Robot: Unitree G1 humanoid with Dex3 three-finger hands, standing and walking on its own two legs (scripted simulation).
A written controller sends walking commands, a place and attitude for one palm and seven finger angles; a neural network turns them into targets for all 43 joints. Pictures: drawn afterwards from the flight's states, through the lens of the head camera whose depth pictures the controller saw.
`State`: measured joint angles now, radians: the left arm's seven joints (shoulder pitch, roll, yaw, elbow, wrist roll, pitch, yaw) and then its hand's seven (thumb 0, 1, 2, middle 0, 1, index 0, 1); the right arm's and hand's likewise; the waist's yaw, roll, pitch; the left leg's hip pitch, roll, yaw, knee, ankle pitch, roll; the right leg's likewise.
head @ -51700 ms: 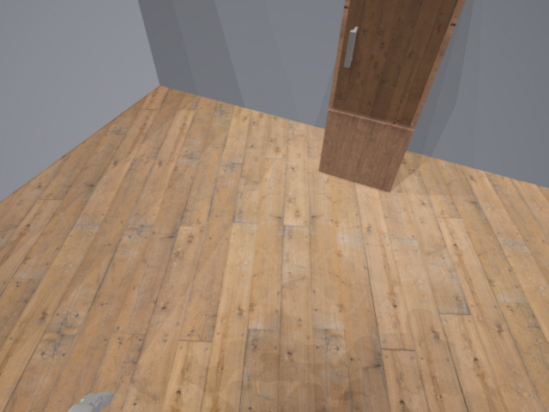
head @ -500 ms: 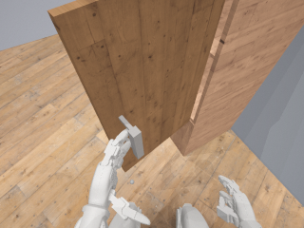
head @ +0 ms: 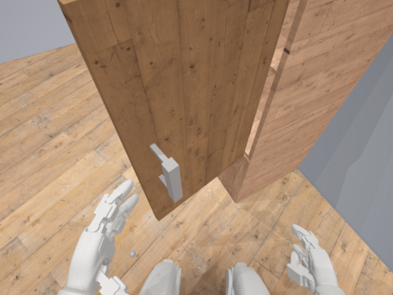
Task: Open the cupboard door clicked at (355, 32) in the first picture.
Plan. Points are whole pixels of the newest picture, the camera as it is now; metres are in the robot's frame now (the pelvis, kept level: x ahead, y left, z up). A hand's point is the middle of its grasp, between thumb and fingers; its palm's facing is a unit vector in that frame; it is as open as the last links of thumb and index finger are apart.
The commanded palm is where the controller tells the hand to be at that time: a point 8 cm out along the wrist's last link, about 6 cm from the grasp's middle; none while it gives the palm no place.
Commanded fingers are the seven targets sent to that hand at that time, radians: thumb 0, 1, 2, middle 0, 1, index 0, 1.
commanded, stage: slide the hand sideways off the handle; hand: left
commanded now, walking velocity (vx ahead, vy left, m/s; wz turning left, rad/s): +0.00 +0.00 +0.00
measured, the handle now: (166, 174) +0.33 +0.08 +0.06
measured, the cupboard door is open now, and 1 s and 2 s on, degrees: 100 100 100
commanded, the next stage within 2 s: draw the hand back to the body in 0.08 s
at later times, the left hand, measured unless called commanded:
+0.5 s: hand (84, 245) +0.19 +0.17 +0.12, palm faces -0.08 -1.00 -0.05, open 16.3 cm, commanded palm +0.16 +0.23 +0.13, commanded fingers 0.00 -0.50 0.30 -0.15 -0.30 -0.15 -0.30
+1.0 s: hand (3, 210) +0.21 +0.25 +0.19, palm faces +0.24 -0.88 -0.40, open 13.7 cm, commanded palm +0.17 +0.29 +0.23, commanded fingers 0.00 0.27 0.63 -0.18 -0.30 -0.18 -0.30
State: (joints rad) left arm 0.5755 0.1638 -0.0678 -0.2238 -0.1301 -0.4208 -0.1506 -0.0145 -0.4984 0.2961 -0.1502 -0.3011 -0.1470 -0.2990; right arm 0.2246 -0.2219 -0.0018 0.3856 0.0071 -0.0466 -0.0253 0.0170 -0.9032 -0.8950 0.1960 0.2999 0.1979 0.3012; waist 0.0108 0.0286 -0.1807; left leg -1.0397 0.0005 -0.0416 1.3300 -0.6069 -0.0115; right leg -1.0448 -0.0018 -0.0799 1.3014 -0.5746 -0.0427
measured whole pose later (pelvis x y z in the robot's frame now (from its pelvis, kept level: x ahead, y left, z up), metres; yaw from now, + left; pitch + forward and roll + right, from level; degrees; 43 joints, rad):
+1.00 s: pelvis +0.03 +0.04 +0.09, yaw +0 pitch +4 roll -2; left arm 0.66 0.33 0.14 -0.47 -0.04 0.01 0.13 -0.01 -0.06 0.49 -0.17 -0.30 -0.17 -0.30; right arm 0.30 -0.22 0.07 0.45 0.03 -0.05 -0.12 0.02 -0.90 -0.89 0.20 0.30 0.20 0.30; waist 0.03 0.07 -0.11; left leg -0.44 -0.01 -0.01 0.82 -0.45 0.04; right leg -0.43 0.00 -0.04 0.75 -0.39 0.01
